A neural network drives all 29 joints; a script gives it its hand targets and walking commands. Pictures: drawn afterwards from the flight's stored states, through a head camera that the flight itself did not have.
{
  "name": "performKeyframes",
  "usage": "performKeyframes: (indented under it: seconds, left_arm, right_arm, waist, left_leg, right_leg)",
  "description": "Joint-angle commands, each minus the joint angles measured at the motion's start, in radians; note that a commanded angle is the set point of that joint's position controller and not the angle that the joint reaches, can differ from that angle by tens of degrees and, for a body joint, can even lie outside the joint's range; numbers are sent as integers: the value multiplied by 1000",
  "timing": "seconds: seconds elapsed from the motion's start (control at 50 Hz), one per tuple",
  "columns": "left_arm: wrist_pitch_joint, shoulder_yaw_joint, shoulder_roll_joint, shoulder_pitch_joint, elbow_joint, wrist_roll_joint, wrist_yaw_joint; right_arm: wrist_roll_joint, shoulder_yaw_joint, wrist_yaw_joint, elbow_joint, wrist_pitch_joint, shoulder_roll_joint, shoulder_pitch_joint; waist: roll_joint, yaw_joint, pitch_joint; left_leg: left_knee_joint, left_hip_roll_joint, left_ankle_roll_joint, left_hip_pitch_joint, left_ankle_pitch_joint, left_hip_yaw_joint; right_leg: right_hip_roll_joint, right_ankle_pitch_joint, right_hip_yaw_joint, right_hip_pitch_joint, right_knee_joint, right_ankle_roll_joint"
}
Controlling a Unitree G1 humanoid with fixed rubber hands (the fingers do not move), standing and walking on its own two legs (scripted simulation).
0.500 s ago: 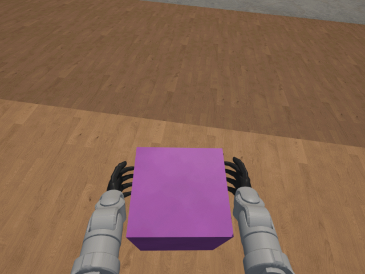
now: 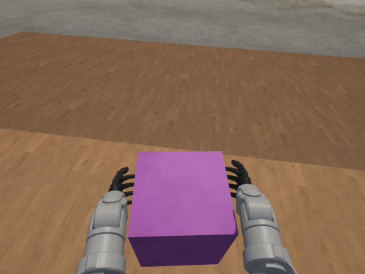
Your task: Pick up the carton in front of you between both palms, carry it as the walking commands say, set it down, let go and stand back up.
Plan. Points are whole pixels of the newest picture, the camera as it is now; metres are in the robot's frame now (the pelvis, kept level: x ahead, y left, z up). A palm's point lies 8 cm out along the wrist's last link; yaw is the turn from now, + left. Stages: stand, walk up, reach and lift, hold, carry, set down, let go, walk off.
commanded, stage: reach and lift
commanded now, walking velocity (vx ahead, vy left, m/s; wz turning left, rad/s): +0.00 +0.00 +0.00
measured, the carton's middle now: (180, 211) +0.30 +0.00 -0.06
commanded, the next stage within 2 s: hold in 0.72 s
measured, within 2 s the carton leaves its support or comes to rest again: neither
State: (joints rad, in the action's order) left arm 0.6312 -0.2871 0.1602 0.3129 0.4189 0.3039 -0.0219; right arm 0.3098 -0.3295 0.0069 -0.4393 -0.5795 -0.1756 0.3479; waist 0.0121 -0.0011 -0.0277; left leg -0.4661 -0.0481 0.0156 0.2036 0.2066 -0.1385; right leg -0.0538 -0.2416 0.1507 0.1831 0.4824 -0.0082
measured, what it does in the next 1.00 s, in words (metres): stands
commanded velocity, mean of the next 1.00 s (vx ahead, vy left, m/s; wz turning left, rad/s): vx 0.00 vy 0.00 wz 0.00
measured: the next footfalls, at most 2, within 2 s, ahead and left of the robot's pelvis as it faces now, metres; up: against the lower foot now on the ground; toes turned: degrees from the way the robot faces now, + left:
none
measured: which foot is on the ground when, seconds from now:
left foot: down 0.00-1.00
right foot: down 0.00-1.00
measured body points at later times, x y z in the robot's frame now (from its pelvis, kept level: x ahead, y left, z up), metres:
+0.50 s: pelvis +0.02 +0.00 +0.01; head -0.02 +0.01 +0.45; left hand +0.32 +0.15 +0.03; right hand +0.32 -0.15 +0.04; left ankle +0.03 +0.13 -0.74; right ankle +0.02 -0.13 -0.74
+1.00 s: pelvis +0.01 +0.00 +0.01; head -0.04 +0.01 +0.45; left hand +0.31 +0.15 +0.05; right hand +0.31 -0.15 +0.06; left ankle +0.03 +0.13 -0.74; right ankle +0.02 -0.13 -0.74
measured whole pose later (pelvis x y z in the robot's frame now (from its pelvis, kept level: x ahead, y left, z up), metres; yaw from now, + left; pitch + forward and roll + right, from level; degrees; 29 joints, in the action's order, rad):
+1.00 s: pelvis +0.01 +0.00 +0.01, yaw +0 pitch -7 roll +0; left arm 0.79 -0.21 0.15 0.27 0.27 0.29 -0.02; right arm 0.29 -0.25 0.00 -0.28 -0.74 -0.16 0.30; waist 0.01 0.00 -0.02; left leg -0.35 -0.04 0.01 0.06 0.18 -0.13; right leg -0.04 -0.21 0.14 0.04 0.36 -0.01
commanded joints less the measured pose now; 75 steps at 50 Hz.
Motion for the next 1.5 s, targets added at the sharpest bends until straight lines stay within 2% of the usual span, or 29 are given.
performKeyframes:
  seconds: [0.0, 0.14, 0.44, 0.7, 0.8, 0.94, 1.22, 1.48]
  left_arm:
    - [-60, 547, 961, 647, -42, -259, 273]
    - [-45, 542, 959, 623, -44, -252, 270]
    - [-6, 589, 949, 501, -152, -282, 257]
    - [26, 612, 934, 483, -212, -301, 259]
    - [61, 673, 929, 479, -300, -343, 259]
    - [95, 593, 893, 495, -228, -294, 267]
    - [84, 589, 931, 593, -189, -300, 276]
    - [89, 590, 934, 552, -207, -301, 268]
  right_arm:
    - [-224, 532, -268, -87, -4, -997, 487]
    - [-220, 528, -271, -78, -14, -979, 476]
    - [-247, 573, -266, 30, -49, -948, 362]
    - [-267, 599, -263, 94, -84, -951, 337]
    - [-307, 660, -252, 180, -124, -960, 323]
    - [-270, 588, -261, 118, -158, -927, 350]
    - [-264, 570, -274, 75, -144, -946, 441]
    - [-267, 575, -275, 94, -144, -936, 413]
  waist:
    - [-4, 1, -232]
    - [-11, 1, -239]
    - [-14, 1, -251]
    - [-8, 1, -230]
    - [-1, 8, -271]
    - [-5, -3, -129]
    - [-8, 9, -176]
    - [-13, 4, -194]
  left_leg:
    - [71, -36, -13, -112, -8, 82]
    - [87, -36, -6, -143, -51, 81]
    - [116, -42, 4, -210, -231, 70]
    - [130, -45, 3, -221, -234, 69]
    - [139, -48, 6, -254, -280, 66]
    - [163, -41, -5, -202, -106, 75]
    - [148, -36, -1, -211, -77, 77]
    - [152, -37, 4, -238, -155, 74]
  right_leg:
    - [-22, 34, -74, 11, -102, 5]
    - [-29, 71, -78, -9, -116, 4]
    - [-41, 241, -72, -86, -138, -5]
    - [-38, 261, -68, -111, -153, -10]
    - [-35, 335, -62, -158, -162, -16]
    - [-29, 140, -70, -104, -190, -8]
    - [-27, 100, -80, -89, -174, -1]
    - [-33, 171, -80, -113, -175, -2]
